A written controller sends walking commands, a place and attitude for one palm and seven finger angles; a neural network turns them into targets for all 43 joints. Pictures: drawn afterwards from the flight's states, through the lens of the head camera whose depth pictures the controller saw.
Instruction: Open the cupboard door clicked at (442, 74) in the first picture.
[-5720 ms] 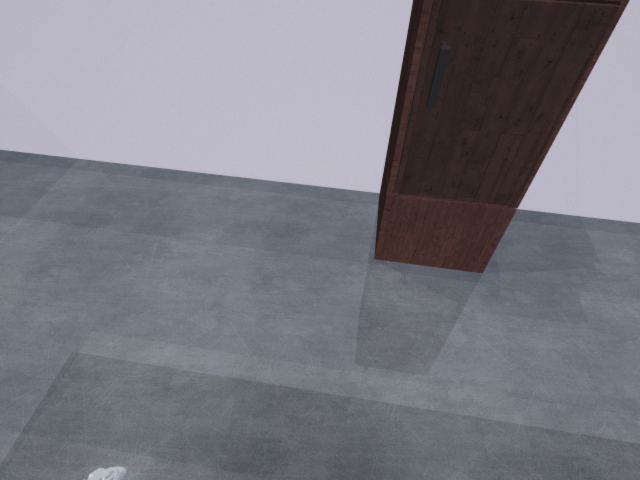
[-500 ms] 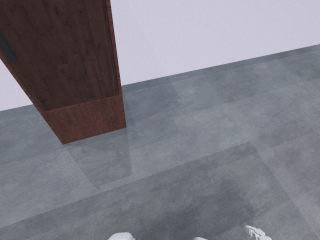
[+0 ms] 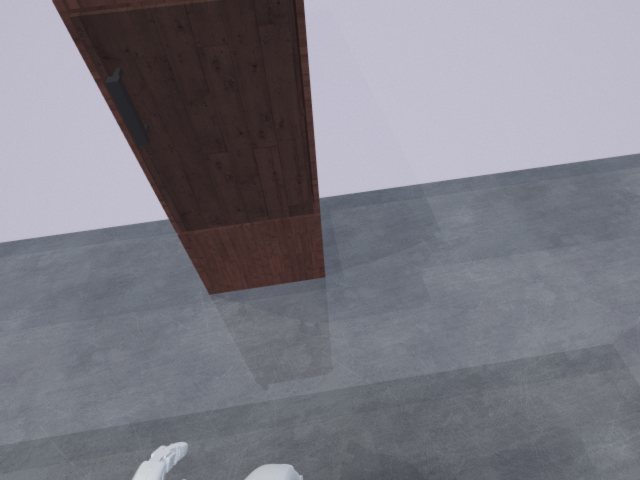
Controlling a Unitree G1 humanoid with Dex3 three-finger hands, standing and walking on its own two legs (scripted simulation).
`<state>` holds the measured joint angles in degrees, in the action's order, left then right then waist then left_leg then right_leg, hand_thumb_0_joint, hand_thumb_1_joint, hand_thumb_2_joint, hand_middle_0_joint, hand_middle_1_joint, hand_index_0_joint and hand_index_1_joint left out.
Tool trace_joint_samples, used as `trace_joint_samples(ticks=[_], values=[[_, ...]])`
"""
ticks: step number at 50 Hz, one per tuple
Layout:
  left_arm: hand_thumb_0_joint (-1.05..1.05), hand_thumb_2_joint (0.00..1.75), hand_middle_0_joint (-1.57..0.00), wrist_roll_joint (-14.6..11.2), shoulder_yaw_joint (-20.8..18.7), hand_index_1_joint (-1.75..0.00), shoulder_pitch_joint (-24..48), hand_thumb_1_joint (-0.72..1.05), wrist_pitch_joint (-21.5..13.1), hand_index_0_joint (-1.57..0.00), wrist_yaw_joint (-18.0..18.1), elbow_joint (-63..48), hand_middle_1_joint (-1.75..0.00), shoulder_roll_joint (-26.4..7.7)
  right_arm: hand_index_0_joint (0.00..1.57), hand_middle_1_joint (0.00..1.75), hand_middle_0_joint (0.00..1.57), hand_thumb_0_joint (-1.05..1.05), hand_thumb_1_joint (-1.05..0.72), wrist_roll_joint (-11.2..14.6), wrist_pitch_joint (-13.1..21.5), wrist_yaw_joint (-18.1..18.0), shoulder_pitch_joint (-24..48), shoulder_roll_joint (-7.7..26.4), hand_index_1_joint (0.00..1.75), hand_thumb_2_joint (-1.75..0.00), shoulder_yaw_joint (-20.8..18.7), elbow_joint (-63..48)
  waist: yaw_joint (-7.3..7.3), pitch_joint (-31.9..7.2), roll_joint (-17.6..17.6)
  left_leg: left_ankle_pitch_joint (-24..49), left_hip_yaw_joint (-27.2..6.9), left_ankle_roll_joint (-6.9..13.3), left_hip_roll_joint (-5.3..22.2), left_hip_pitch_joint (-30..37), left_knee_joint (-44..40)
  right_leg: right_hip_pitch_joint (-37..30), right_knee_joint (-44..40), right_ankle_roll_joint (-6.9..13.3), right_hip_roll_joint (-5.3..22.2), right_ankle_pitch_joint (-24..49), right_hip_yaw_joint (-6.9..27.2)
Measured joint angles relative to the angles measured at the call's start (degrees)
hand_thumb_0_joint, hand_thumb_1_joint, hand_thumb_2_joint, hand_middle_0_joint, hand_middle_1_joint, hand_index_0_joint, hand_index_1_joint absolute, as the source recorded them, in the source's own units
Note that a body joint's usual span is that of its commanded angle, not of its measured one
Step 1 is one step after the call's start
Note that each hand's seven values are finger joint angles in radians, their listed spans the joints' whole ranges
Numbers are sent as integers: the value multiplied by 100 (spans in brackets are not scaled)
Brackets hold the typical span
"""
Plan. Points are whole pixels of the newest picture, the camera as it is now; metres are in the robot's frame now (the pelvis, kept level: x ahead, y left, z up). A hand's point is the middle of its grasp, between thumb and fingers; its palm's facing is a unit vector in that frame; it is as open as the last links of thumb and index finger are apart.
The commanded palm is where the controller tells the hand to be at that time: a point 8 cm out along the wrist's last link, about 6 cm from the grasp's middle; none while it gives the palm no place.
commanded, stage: turn to face it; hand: left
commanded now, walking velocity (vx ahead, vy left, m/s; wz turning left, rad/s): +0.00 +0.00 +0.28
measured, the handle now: (131, 107) +0.78 +0.42 +0.04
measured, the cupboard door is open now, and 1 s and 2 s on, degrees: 0 0 0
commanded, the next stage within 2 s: take the last steps up to it in 0.10 s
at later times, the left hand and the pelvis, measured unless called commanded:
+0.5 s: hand out of the picture -0.01 +0.26 -0.17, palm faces +0.19 -0.96 -0.20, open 7.4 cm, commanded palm none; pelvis +0.01 +0.06 +0.01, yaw +8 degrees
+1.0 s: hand (178, 455) +0.18 +0.23 -0.15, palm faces +0.24 -0.94 -0.23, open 7.2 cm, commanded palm none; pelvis +0.16 +0.04 +0.01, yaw +11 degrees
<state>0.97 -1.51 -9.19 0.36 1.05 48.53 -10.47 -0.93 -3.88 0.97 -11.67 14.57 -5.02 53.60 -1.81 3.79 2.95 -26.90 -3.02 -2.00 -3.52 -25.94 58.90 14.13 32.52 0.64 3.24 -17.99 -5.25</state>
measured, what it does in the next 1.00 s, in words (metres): walks ahead: left foot, then right foot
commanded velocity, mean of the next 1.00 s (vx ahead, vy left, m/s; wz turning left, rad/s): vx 0.23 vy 0.02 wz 0.10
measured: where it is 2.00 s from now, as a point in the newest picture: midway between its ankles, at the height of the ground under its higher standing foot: (319, 471)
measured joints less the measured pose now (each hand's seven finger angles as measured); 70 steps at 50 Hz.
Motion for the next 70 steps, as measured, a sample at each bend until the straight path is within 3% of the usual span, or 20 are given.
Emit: trace_joint_samples(ticks=[2,5,10,13,14,15,18,22,30,39,41,43,45,48,54,61,64,67,70], values=[[1,90,-21,9,12,-30,-85,90,10,-20,10,65,-30,46,20,30,20,1,-91,-5,-21,24,3,26,30,-90,-7,40,-3,13,-10,182,131,-82,143,-149,544,-121,-125,-10,73,49,-103],[1,90,-21,32,13,-30,-205,90,14,-20,15,182,-30,61,19,30,20,1,-91,-1,-45,36,16,16,30,-90,13,105,20,33,-95,255,249,-172,342,-102,498,-237,-230,-41,196,79,-245],[1,90,-21,73,-18,-30,-415,90,14,-20,-7,386,-30,-17,19,30,20,1,-91,34,-49,25,163,-46,30,-90,97,205,180,99,-280,82,442,-179,504,377,-758,-255,-187,-138,385,55,-420],[1,90,-21,66,-72,-30,-551,90,41,-20,-9,556,-30,-128,19,30,20,1,-91,44,31,8,261,-98,30,-90,165,204,272,111,-385,369,609,-121,498,817,-1781,-196,-5,-255,480,-33,-520],[1,90,-21,48,-92,-30,-619,90,59,-20,-14,617,-30,-169,19,30,20,1,-91,38,80,10,268,-106,30,-90,192,192,289,82,-402,611,679,-86,498,1026,-2237,-157,107,-309,501,-93,-552],[1,90,-21,27,-119,-30,-687,90,90,-20,-26,673,-30,-224,19,30,20,1,-91,23,140,14,268,-125,30,-90,209,178,303,41,-445,860,720,104,479,1134,-2531,-77,285,-362,545,-185,-563],[1,90,-20,36,-198,-30,-806,90,267,-20,-44,914,-30,-368,19,30,20,1,-91,-37,297,-1,245,-274,30,-90,276,147,380,-14,-602,797,829,408,429,1158,-2424,418,1541,-333,426,-1097,-166],[1,90,-20,66,-202,-30,-828,91,244,-19,-163,1125,-30,-407,20,30,20,1,-91,-27,461,-100,-53,-422,30,-90,361,217,315,-150,-553,1018,755,459,372,1529,-3063,993,2734,-274,264,-595,23],[1,90,-20,65,-104,-30,-667,91,98,-19,-199,1155,-30,-167,20,30,20,1,-91,16,608,-169,-771,-636,30,-90,384,700,206,-304,-451,1259,662,545,158,2218,-3986,1234,2159,-364,305,28,127],[1,90,-20,38,-88,-30,-152,91,-42,-19,-223,1029,-30,174,20,30,20,1,-90,-40,605,-198,-1376,-689,30,-90,323,1198,-72,-191,-262,639,683,335,211,2598,-3689,719,362,-213,145,229,-70],[1,90,-20,53,-86,-30,-49,91,-199,-19,-218,975,-30,215,20,30,20,1,-90,-4,605,-190,-1481,-683,30,-90,317,1288,-76,-131,-177,239,641,279,326,2401,-2970,488,46,-26,43,670,-171],[1,90,-20,30,-68,-30,-18,91,-350,-19,-193,931,-30,271,20,30,20,1,-90,19,518,-153,-1456,-665,30,-90,311,1358,-58,-88,-103,-129,531,338,404,1793,-1421,422,263,149,-5,436,-312],[0,90,-20,-15,-93,-30,-125,91,-406,-20,-133,908,-30,308,20,30,20,1,-91,11,435,-110,-1357,-635,30,-90,264,1361,16,-145,-121,67,505,373,450,1113,-94,214,103,211,-36,263,-371],[-2,90,-21,-26,-196,-30,-322,95,-451,-20,9,931,-30,239,19,30,20,1,-91,-30,405,-84,-1108,-549,30,-90,191,1203,74,-245,-105,734,540,295,676,314,515,-172,-452,189,-108,392,-452],[-1,90,-20,22,-76,-30,-844,94,-429,-20,-17,1276,-30,214,19,30,20,1,-91,-40,421,-29,-438,-399,30,-90,143,775,116,-324,-113,1356,643,76,981,-377,-423,-745,-1161,130,-154,479,-479],[0,90,-20,53,-24,-30,-1331,92,-336,-20,-58,1595,-30,309,19,30,20,1,-91,-13,479,59,169,-420,30,-90,213,516,400,-219,-239,1460,849,142,874,53,-2022,-1126,-1042,-127,-71,43,-481],[0,90,-20,22,-37,-30,-1523,91,-236,-20,-49,1672,-30,312,19,30,20,1,-91,-45,636,28,271,-444,30,-90,274,410,454,-191,-311,1804,939,282,763,538,-2659,-936,-203,-211,53,-496,-423],[1,90,-20,-30,-13,-30,-1398,91,-71,-20,29,1754,-30,237,19,30,20,0,-91,-25,653,-116,403,-605,30,-90,384,438,516,-52,-556,1375,1144,483,620,657,-2414,-286,1310,-161,140,-1237,35],[1,90,-20,-40,3,-30,-1163,91,40,-19,56,1739,-30,201,19,30,20,0,-91,10,571,-232,478,-741,30,-90,459,530,471,11,-577,1424,1214,513,557,931,-2777,169,1785,-222,117,-1170,156]])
